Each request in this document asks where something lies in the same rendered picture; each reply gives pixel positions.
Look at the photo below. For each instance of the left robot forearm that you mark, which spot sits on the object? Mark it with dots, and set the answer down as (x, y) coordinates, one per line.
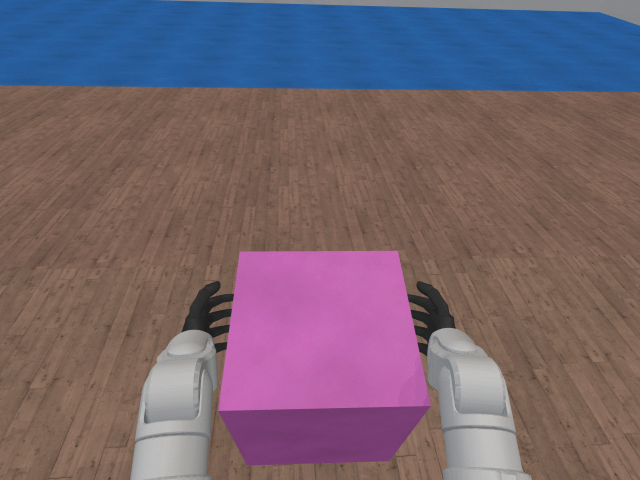
(175, 413)

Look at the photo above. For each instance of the right robot hand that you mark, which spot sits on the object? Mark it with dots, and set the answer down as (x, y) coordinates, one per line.
(438, 317)

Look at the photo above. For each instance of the carton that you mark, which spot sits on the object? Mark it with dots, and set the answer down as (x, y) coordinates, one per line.
(322, 362)

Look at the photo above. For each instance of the right robot forearm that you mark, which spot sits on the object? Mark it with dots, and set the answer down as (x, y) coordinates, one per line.
(475, 410)

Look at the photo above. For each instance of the left robot hand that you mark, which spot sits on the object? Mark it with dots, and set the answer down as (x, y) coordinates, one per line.
(199, 317)

